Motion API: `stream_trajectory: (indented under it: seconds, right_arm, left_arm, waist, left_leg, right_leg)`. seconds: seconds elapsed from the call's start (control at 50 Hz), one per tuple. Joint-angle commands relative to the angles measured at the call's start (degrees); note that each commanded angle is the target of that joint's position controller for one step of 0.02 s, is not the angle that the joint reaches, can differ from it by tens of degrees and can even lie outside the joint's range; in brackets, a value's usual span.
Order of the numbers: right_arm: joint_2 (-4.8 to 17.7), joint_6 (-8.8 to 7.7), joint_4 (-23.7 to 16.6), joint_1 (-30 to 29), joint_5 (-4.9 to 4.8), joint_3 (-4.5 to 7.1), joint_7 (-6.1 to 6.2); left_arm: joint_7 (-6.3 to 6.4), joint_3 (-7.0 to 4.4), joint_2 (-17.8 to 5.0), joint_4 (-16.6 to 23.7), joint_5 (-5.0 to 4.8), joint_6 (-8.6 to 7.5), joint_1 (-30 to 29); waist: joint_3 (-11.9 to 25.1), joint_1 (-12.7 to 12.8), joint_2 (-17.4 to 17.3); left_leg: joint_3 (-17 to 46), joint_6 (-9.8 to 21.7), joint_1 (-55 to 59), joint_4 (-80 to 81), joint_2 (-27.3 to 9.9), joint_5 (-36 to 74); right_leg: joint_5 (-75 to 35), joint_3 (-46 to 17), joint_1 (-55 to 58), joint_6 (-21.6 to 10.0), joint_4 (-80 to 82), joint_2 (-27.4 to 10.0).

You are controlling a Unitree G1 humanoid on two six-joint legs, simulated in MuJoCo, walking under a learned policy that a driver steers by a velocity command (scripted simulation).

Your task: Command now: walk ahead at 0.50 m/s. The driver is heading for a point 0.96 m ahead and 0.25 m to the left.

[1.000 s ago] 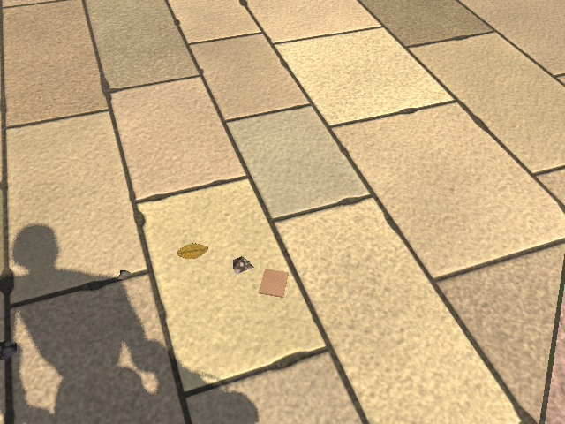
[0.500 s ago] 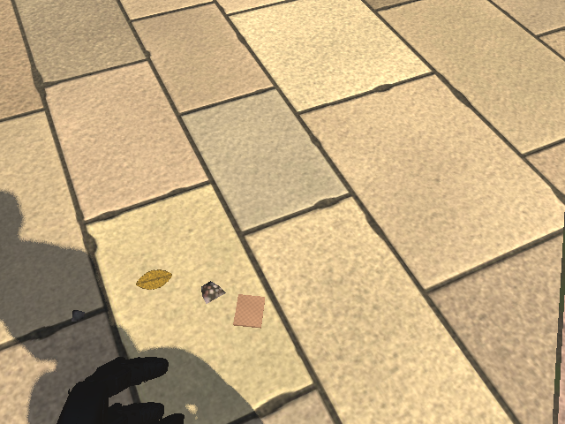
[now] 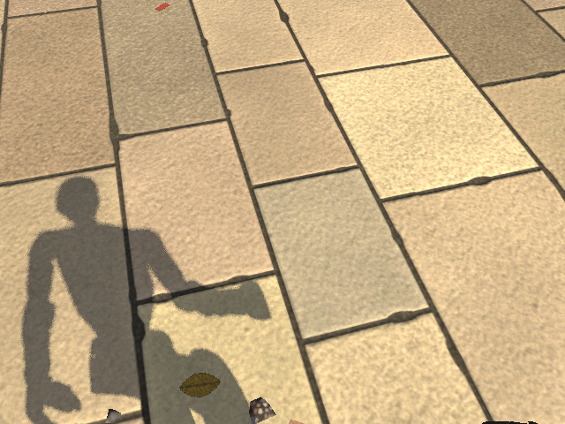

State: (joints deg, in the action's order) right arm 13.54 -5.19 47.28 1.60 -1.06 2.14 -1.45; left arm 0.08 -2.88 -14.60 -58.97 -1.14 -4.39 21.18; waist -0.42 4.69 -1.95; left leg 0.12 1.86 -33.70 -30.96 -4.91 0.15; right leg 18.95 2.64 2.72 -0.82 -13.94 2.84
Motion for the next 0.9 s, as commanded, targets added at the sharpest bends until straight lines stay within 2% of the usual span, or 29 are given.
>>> stream_trajectory:
  seconds: [0.02, 0.04, 0.06, 0.08, 0.1, 0.12, 0.14, 0.16, 0.18, 0.22, 0.28, 0.32, 0.4, 0.46, 0.5, 0.54, 0.56, 0.58, 0.6, 0.62, 0.64, 0.66, 0.68, 0.7, 0.72, 0.74, 0.78, 0.84, 0.9]
  right_arm:
    - [7.7, -1.21, -2.7, 3.3, -0.05, 2.33, -0.59]
    - [10.8, -1.24, 0.4, 13.5, 0.07, 3.91, -0.23]
    - [15.8, -1.04, 2.3, 23.3, 1.09, 5.15, 0.25]
    - [17.5, -0.82, 3.3, 25.0, 1.06, 5.27, -0.27]
    - [11.6, -0.92, 2.6, 23.1, 0.60, 3.67, -0.26]
    - [9.5, -1.01, 1.5, 18.1, 0.54, 2.99, -0.01]
    - [8.7, -1.03, 0.6, 13.7, 0.96, 2.64, 0.00]
    - [7.2, -1.14, 0.3, 11.4, 1.39, 2.25, -0.18]
    - [6.0, -1.26, 0.5, 10.6, 1.81, 1.82, -0.32]
    - [6.1, -1.60, 1.5, 11.7, 1.44, 1.88, -0.39]
    - [8.2, -1.49, 2.8, 14.3, 1.30, 2.46, 0.52]
    - [8.4, -1.04, 3.6, 15.8, 1.14, 2.44, 1.12]
    - [9.1, -0.72, 5.2, 19.1, 0.61, 2.55, 1.72]
    - [9.4, -0.11, 7.1, 22.0, 0.31, 2.77, 1.81]
    - [9.7, 0.47, 7.8, 22.5, 0.11, 3.07, 2.06]
    - [10.3, 1.03, 8.0, 21.7, -0.01, 3.45, 2.29]
    - [10.9, 1.29, 7.8, 20.6, -0.01, 3.60, 2.36]
    - [10.6, 1.65, 7.5, 19.4, 0.01, 3.47, 2.39]
    - [9.0, 1.84, 6.9, 19.4, 0.47, 2.76, 2.45]
    - [4.4, 1.16, 5.5, 24.4, 1.29, 1.21, 2.01]
    - [1.3, -0.23, 6.5, 26.6, 0.64, 0.09, 1.65]
    - [7.4, -1.16, 5.7, 21.2, -1.35, 1.74, 1.45]
    - [8.9, -1.55, 4.4, 17.1, -2.09, 2.17, 1.60]
    - [8.8, -1.31, 4.1, 15.0, -1.59, 2.45, 2.09]
    - [8.1, -0.48, 4.3, 15.0, -0.99, 2.94, 2.48]
    - [6.4, 0.41, 4.6, 17.1, -0.98, 2.89, 2.45]
    - [4.4, 1.67, 4.8, 18.0, -1.03, 2.80, 2.39]
    - [4.7, 2.23, 3.0, 14.0, -0.57, 3.18, 2.42]
    - [4.0, 1.80, 1.4, 10.2, -0.23, 3.05, 1.60]
  left_arm:
    - [0.38, -2.01, -10.2, 2.0, 0.01, 0.70, -1.1]
    - [0.39, -1.38, -8.5, 2.5, 0.49, 0.94, -1.2]
    - [0.42, -0.21, -5.4, 4.2, 1.43, 0.71, 0.8]
    - [-0.09, 1.56, 0.8, 3.7, 0.92, -0.79, 6.5]
    - [-0.36, -0.01, -6.3, 3.6, -0.50, -1.98, 2.4]
    - [-0.52, -0.54, -8.4, 5.1, -1.48, -2.75, -2.7]
    - [-0.09, -0.55, -7.8, 5.5, -1.13, -2.91, -5.4]
    - [0.19, -0.94, -7.4, 5.6, -0.32, -2.53, -6.5]
    - [0.11, -1.02, -6.4, 5.4, -0.12, -1.74, -5.5]
    - [0.15, -0.80, -4.1, 5.2, 0.07, -0.43, -4.5]
    - [0.34, -0.96, -4.1, 7.1, 0.78, 0.22, -9.7]
    - [0.12, -0.91, -3.7, 8.4, 0.97, 0.07, -13.5]
    - [-0.55, -0.34, -2.7, 10.4, 0.56, -0.41, -21.3]
    - [-1.27, -0.07, -2.9, 12.1, 0.18, -0.69, -25.6]
    - [-1.96, -0.10, -3.6, 13.2, 0.02, -1.09, -27.2]
    - [-2.48, -0.51, -4.8, 13.3, -0.05, -1.48, -25.8]
    - [-2.53, -1.07, -6.0, 12.6, -0.02, -1.63, -22.9]
    - [-2.38, -2.13, -7.6, 10.7, 0.12, -1.67, -16.3]
    - [-1.95, -3.63, -10.6, 7.5, 0.34, -1.62, -6.0]
    - [-1.46, -5.02, -16.3, 5.9, 1.41, -1.36, 3.0]
    - [-1.68, -4.31, -14.7, 5.4, 0.95, -1.12, 4.5]
    - [-1.56, -3.09, -10.5, 5.9, 0.39, -1.33, 1.1]
    - [-1.36, -2.44, -8.3, 7.1, 0.37, -1.52, -4.2]
    - [-1.40, -1.77, -6.2, 7.7, 0.78, -1.73, -8.5]
    - [-1.55, -1.20, -4.2, 7.8, 1.38, -2.08, -11.0]
    - [-1.57, -1.15, -4.0, 7.4, 2.00, -2.30, -11.7]
    - [-1.39, -1.38, -4.5, 6.3, 2.06, -2.78, -11.0]
    - [-0.36, -1.85, -6.2, 5.3, 2.32, -2.91, -9.2]
    - [0.50, -1.76, -6.8, 5.2, 2.27, -2.64, -8.5]
  waist:
    - [1.0, -6.6, 6.0]
    - [7.5, -10.8, 4.9]
    - [16.7, -12.4, -3.3]
    - [22.5, -9.3, -17.6]
    - [18.7, -10.7, -10.9]
    - [11.2, -9.9, -7.6]
    - [7.5, -8.2, -2.5]
    - [4.5, -6.7, -1.2]
    - [4.0, -4.9, -2.1]
    - [3.0, -3.8, -2.2]
    - [0.2, -4.3, -0.8]
    - [-0.8, -5.1, -1.0]
    - [-2.7, -7.5, -1.4]
    - [-4.3, -8.8, -1.6]
    - [-4.8, -8.5, -1.8]
    - [-3.6, -6.9, -2.5]
    - [-1.7, -5.1, -3.4]
    - [2.1, -1.5, -3.4]
    - [8.8, 2.5, -1.9]
    - [18.1, 2.1, 8.9]
    - [23.1, 1.5, 16.8]
    - [15.7, 2.2, 11.9]
    - [8.9, 0.8, 9.3]
    - [5.1, -1.1, 5.8]
    - [2.2, -3.0, 5.9]
    - [2.1, -4.6, 8.4]
    - [0.5, -5.5, 7.6]
    - [-1.4, -5.1, 5.1]
    - [-2.0, -4.3, 4.7]
  left_leg:
    - [-2.3, 2.9, 9.5, 3.0, 2.9, -4.7]
    - [-2.1, 5.0, 23.7, 2.4, 3.1, -3.7]
    - [13.9, 9.9, 42.8, 2.1, -9.3, -5.3]
    - [39.7, 17.3, 56.1, 11.0, -18.5, -14.1]
    - [38.8, 14.9, 54.1, 13.1, -16.6, -18.6]
    - [29.6, 12.5, 46.4, 13.7, -14.8, -14.6]
    - [23.5, 11.5, 38.4, 15.1, -12.8, -8.5]
    - [18.9, 11.0, 32.2, 16.9, -10.8, -3.4]
    - [16.2, 10.7, 28.8, 18.7, -9.5, -1.7]
    - [12.8, 11.5, 26.0, 21.4, -8.5, 0.9]
    - [9.5, 11.9, 26.1, 23.8, -8.4, 3.4]
    - [7.1, 11.1, 26.8, 24.5, -7.4, 3.1]
    - [3.2, 9.4, 27.3, 25.2, -5.8, 0.7]
    - [3.2, 9.3, 32.2, 23.8, -7.7, 0.7]
    - [3.7, 8.9, 36.3, 21.7, -9.6, 2.7]
    - [3.9, 7.9, 38.8, 18.5, -10.7, 8.3]
    - [3.3, 7.3, 39.1, 15.1, -10.3, 16.3]
    - [1.5, 6.1, 37.9, 7.5, -8.3, 25.0]
    - [-0.8, 4.3, 31.2, -4.9, -5.1, 23.6]
    - [-3.4, 0.5, 10.4, -27.3, 1.9, 2.7]
    - [3.7, -0.6, -2.9, -39.8, 8.7, -34.1]
    - [8.0, 0.7, -9.2, -45.5, 5.3, -32.7]
    - [6.5, 1.6, -10.5, -44.5, 2.1, -26.7]
    - [5.5, 1.6, -7.7, -41.3, -0.5, -21.4]
    - [5.8, 1.7, -4.6, -38.3, -2.2, -17.7]
    - [6.3, 1.5, -1.0, -37.0, -3.3, -15.7]
    - [6.4, 1.0, -0.5, -35.3, -3.7, -13.4]
    - [7.7, 0.1, -6.2, -29.3, -3.2, -5.9]
    - [5.9, -0.2, -6.4, -19.5, -2.2, 2.9]
  right_leg:
    - [-37.0, -6.2, -0.3, -7.8, -8.0, -16.2]
    - [-40.4, -3.7, -4.7, -6.1, -20.1, -12.8]
    - [-24.5, -0.1, -19.4, -3.5, -40.3, -7.8]
    - [12.8, -3.8, -37.9, -1.1, -55.7, 1.5]
    - [13.3, -9.7, -44.2, -2.0, -61.7, -2.0]
    - [7.8, -8.2, -46.7, -2.9, -61.7, -4.9]
    - [2.5, -6.9, -44.5, -2.9, -59.2, -7.7]
    - [-0.5, -6.7, -42.0, -2.6, -55.8, -9.4]
    - [-2.6, -7.1, -38.8, -2.5, -53.9, -10.6]
    - [-4.1, -6.4, -37.2, -1.8, -50.4, -11.1]
    - [-10.6, -6.0, -42.2, -0.2, -42.4, -11.5]
    - [-16.7, -5.5, -43.5, 0.4, -35.4, -11.2]
    - [-25.1, -3.2, -40.1, 0.5, -23.0, -8.8]
    - [-24.1, -3.0, -41.0, -0.1, -18.7, -7.9]
    - [-20.9, -3.5, -41.7, -1.4, -16.6, -7.8]
    - [-16.8, -2.8, -38.4, -2.8, -15.1, -6.8]
    - [-15.0, -1.4, -33.3, -3.7, -14.7, -5.3]
    - [-15.0, 0.4, -24.0, -4.9, -13.6, -3.2]
    - [-16.3, -1.5, -8.7, -7.0, -15.2, -4.7]
    - [-12.9, -22.9, 14.4, -14.6, -15.2, -19.4]
    - [-4.0, -43.3, 21.8, -19.0, -5.6, -26.1]
    - [1.0, -38.1, 16.1, -15.8, -3.8, -24.2]
    - [-1.3, -29.4, 7.3, -13.1, -2.4, -22.8]
    - [-4.7, -23.2, -1.1, -11.5, -0.1, -20.7]
    - [-7.2, -17.9, -7.1, -9.8, 2.3, -18.3]
    - [-8.9, -15.0, -10.8, -9.7, 4.1, -17.8]
    - [-13.9, -9.7, -13.6, -9.9, 6.3, -16.9]
    - [-20.8, -4.1, -12.1, -9.8, 7.3, -16.6]
    - [-23.9, 1.2, -10.3, -8.4, 7.7, -15.3]
